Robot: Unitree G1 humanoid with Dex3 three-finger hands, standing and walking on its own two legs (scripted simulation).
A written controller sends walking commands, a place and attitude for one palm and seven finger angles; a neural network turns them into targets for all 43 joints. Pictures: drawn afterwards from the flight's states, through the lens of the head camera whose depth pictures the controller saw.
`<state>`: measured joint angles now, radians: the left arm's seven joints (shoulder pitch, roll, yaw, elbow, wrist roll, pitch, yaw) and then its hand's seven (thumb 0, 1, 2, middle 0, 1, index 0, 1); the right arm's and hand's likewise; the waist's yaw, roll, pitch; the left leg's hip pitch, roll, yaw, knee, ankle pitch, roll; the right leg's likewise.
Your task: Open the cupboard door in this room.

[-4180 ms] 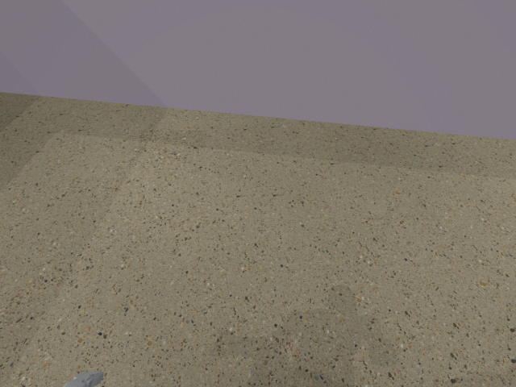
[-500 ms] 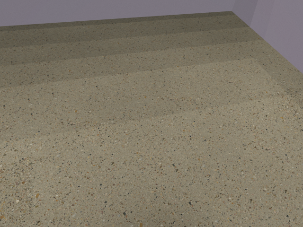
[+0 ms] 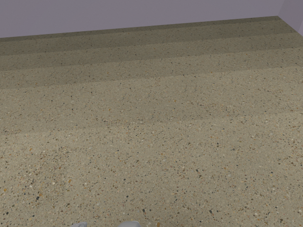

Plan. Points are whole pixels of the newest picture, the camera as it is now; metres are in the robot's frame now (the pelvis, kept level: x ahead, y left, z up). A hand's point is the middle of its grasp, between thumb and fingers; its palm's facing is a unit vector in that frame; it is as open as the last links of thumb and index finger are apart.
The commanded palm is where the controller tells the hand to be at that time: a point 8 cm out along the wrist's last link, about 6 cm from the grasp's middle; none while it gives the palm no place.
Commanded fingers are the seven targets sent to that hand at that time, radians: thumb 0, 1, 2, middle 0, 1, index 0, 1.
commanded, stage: turn or walk to find it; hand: left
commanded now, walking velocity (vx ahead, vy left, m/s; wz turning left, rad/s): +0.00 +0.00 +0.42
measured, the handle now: out of the picture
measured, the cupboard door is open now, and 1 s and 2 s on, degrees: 0 0 0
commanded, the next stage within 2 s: none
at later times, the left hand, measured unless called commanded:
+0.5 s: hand out of the picture -0.03 +0.27 -0.17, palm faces +0.25 -0.94 -0.24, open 7.4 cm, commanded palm none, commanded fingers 0.00 0.90 0.90 -0.20 -0.30 -0.20 -0.30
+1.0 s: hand out of the picture -0.03 +0.20 -0.14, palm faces +0.43 -0.86 -0.27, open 7.4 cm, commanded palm none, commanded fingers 0.00 0.90 0.90 -0.20 -0.30 -0.20 -0.30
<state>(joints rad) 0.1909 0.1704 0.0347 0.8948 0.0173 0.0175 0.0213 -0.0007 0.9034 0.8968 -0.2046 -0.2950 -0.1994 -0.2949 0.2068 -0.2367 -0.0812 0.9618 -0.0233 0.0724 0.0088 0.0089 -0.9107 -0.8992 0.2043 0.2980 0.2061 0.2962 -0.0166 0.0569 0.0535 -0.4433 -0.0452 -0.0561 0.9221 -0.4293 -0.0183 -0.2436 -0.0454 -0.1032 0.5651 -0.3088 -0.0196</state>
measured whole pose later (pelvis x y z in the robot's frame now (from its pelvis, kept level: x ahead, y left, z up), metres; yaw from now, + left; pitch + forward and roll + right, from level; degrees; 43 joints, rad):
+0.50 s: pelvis -0.02 +0.05 +0.01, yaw +12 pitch +0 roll -1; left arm 0.22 0.26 0.07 0.98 0.01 0.07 0.01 0.00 0.91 0.90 -0.20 -0.29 -0.20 -0.29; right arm 0.16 -0.19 -0.04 0.95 -0.02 0.02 -0.01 0.01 -0.91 -0.90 0.20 0.30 0.21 0.30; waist 0.01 -0.04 0.07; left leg -0.24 -0.01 0.05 0.50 -0.26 0.05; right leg -0.45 -0.10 -0.05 1.07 -0.42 0.08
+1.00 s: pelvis -0.03 -0.01 +0.01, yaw +26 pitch -1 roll +2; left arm 0.20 0.15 0.03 0.91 0.02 0.01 0.03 0.00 0.90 0.90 -0.21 -0.30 -0.20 -0.30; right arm 0.24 -0.26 -0.09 0.99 -0.03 0.08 0.01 0.01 -0.91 -0.90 0.20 0.30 0.20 0.30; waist -0.03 0.05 0.06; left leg -0.49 0.00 -0.03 1.14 -0.37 -0.06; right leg -0.20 -0.06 -0.14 0.50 -0.28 -0.03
